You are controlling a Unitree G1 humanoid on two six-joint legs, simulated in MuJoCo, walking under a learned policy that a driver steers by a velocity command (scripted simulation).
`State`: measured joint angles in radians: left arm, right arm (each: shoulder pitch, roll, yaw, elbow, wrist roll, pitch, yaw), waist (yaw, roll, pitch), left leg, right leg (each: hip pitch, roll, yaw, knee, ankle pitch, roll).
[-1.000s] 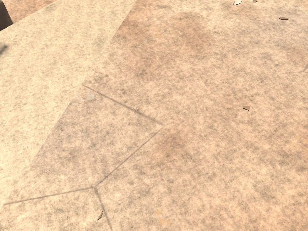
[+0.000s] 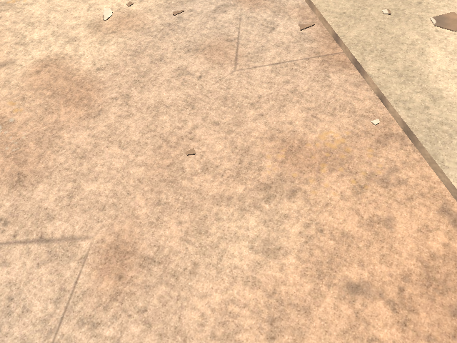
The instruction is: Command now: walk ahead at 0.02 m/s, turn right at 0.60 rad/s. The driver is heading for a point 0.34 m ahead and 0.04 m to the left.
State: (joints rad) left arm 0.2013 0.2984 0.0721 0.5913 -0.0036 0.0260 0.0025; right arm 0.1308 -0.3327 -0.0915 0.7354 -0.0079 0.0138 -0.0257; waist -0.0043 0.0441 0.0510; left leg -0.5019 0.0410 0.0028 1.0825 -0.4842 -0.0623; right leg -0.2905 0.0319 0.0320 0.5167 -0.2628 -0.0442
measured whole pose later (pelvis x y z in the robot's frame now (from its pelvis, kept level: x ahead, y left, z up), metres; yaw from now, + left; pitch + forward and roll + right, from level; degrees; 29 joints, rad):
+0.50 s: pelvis +0.02 +0.02 +0.00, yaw -12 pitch +1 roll +0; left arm 0.17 0.32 0.07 0.65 0.00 0.05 0.03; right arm 0.16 -0.25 -0.04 0.72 -0.01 -0.02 -0.01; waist -0.01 -0.04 0.03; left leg -0.25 -0.01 -0.03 0.47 -0.23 0.02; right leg -0.37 0.05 0.12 0.89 -0.51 0.08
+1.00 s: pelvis +0.15 -0.01 -0.01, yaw -9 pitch +2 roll -1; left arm 0.43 0.29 0.05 0.81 -0.01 -0.05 0.01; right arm 0.07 -0.29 -0.03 0.67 0.01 -0.07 0.06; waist 0.09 0.03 0.05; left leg -0.60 0.04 0.02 0.60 -0.04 0.02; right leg 0.11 0.00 -0.03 0.24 -0.38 0.01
